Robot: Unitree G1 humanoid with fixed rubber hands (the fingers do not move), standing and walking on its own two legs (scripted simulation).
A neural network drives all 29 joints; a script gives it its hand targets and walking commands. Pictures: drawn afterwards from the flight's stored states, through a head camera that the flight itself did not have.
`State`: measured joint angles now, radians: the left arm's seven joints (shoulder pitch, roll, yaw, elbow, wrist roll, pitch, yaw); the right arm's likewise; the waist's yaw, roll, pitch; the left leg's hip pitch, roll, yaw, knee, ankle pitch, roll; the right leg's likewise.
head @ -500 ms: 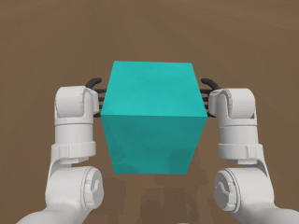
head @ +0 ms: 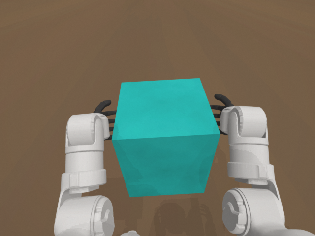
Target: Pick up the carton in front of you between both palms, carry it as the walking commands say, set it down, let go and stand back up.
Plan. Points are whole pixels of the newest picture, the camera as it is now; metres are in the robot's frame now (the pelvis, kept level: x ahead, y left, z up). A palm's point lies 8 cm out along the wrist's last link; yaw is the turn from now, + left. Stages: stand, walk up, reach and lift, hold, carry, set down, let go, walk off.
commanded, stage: carry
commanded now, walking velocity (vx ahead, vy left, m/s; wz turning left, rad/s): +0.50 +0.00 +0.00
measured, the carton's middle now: (163, 139) +0.37 +0.01 +0.03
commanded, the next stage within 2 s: none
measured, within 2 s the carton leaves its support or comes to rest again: neither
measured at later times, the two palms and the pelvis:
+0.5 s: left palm (118, 73) +0.59 +0.16 +0.08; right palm (211, 74) +0.57 -0.13 +0.09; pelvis +0.32 +0.03 +0.00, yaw -3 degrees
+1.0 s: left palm (137, 27) +0.88 +0.12 +0.09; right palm (209, 25) +0.89 -0.17 +0.09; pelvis +0.62 -0.03 +0.00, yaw +0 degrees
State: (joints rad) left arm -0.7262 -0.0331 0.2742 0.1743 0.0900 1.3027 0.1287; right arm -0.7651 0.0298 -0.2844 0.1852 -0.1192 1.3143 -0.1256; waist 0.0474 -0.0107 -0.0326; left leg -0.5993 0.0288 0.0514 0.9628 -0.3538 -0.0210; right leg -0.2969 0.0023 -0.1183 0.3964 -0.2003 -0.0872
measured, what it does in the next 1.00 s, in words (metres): walks ahead: left foot, then right foot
